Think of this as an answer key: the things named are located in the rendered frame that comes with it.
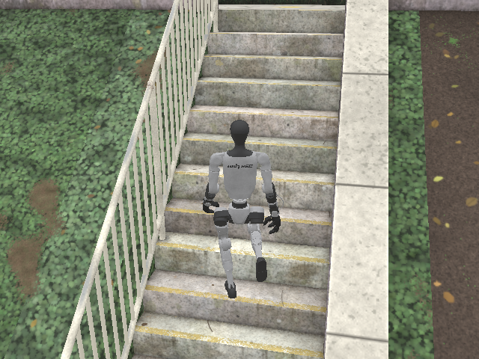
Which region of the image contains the robot left upper arm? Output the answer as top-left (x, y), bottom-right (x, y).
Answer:
top-left (208, 152), bottom-right (224, 194)

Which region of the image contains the left robot forearm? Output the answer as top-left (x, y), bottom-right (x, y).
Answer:
top-left (203, 183), bottom-right (216, 206)

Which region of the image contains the robot right upper arm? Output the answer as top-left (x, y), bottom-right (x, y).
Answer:
top-left (255, 152), bottom-right (273, 194)

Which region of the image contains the robot left hand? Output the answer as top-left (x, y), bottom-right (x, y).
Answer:
top-left (203, 201), bottom-right (219, 213)

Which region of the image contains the robot right hand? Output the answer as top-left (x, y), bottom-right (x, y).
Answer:
top-left (263, 215), bottom-right (281, 234)

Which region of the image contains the robot right thigh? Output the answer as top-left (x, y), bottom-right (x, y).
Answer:
top-left (247, 206), bottom-right (264, 234)

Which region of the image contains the right robot forearm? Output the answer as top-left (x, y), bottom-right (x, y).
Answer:
top-left (266, 182), bottom-right (280, 217)

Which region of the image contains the robot torso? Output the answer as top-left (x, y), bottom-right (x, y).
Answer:
top-left (222, 149), bottom-right (257, 224)

